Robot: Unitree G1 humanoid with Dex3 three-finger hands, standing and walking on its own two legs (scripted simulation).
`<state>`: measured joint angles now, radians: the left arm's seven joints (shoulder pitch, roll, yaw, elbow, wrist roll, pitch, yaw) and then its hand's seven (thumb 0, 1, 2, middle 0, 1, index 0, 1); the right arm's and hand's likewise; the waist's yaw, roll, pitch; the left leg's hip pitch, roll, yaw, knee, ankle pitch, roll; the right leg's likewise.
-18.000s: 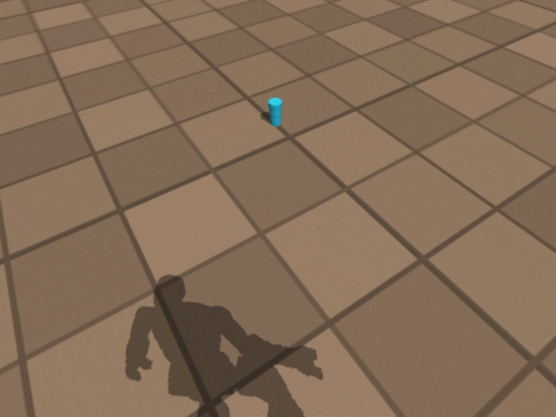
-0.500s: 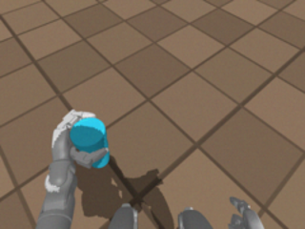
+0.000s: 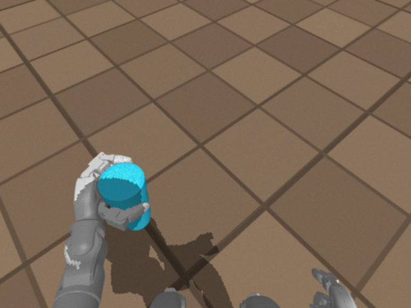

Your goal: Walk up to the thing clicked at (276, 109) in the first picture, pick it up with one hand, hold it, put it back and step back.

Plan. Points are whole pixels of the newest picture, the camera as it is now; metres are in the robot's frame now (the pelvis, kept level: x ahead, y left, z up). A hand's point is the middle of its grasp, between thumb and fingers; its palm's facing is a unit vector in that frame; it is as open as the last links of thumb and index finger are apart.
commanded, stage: hold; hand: left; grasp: from the side
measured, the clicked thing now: (130, 201) +0.32 +0.17 +0.00
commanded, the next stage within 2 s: none
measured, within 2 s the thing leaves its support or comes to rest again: neither
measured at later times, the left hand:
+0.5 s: hand (122, 187) +0.33 +0.17 +0.05, palm faces +0.12 -0.99 -0.04, open 10.9 cm
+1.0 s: hand (122, 192) +0.31 +0.17 +0.06, palm faces +0.12 -0.99 -0.03, open 10.9 cm
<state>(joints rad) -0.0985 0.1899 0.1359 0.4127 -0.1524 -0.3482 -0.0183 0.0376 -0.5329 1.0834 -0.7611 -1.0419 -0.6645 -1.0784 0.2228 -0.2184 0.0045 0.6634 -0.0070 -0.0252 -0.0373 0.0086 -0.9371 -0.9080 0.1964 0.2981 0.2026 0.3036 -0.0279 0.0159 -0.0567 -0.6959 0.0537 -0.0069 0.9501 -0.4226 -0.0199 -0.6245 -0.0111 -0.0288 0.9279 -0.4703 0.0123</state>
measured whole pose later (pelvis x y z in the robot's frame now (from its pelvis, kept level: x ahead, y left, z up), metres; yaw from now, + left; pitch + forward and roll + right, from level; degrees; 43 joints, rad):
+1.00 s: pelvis +0.00 +0.00 +0.02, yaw +0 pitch +5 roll -1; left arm -0.08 0.18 0.12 0.43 -0.15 -0.36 -0.02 0.04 -0.50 1.05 -0.76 -1.02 -0.67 -1.06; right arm 0.22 -0.22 0.00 0.67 0.00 -0.03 -0.02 0.01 -0.94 -0.91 0.20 0.30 0.20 0.30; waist -0.02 0.02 -0.02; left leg -0.55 0.05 0.00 0.83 -0.37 -0.02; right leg -0.49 -0.01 -0.02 0.82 -0.42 0.01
